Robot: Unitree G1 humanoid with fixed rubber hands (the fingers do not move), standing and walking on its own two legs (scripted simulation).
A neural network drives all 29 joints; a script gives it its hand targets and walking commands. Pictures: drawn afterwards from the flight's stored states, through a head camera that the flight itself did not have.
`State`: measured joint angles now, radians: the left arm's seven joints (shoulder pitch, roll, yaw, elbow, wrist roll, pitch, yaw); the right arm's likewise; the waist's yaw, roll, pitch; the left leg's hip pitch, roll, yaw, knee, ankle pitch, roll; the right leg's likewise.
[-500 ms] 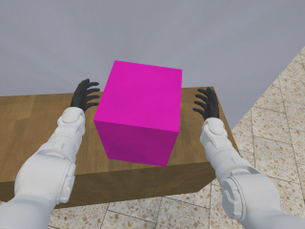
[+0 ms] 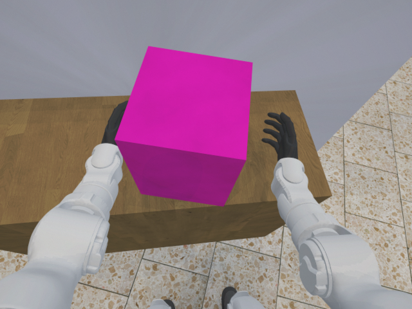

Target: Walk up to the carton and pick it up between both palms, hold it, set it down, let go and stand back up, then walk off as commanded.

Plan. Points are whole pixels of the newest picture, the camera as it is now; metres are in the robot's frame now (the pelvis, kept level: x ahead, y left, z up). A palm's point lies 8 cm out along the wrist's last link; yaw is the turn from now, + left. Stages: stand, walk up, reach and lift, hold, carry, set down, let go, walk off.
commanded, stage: reach and lift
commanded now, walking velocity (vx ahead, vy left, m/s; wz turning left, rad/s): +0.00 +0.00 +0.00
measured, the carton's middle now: (190, 135) +0.46 +0.02 -0.01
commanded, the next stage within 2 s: none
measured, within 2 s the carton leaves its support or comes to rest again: neither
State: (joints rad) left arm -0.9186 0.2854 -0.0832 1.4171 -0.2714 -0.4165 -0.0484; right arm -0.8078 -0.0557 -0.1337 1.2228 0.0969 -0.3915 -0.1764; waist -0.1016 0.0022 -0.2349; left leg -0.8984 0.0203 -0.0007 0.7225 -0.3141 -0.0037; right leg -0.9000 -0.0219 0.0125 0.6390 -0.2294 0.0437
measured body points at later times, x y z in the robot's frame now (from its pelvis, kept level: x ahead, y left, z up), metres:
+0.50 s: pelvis +0.00 +0.00 +0.00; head +0.15 +0.02 +0.42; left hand +0.47 +0.14 -0.01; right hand +0.42 -0.16 +0.00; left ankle -0.01 +0.11 -0.71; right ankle +0.02 -0.15 -0.71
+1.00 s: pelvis +0.00 +0.00 +0.00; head +0.15 +0.02 +0.42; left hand +0.47 +0.14 -0.01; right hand +0.42 -0.16 +0.00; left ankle -0.01 +0.11 -0.71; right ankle +0.02 -0.15 -0.71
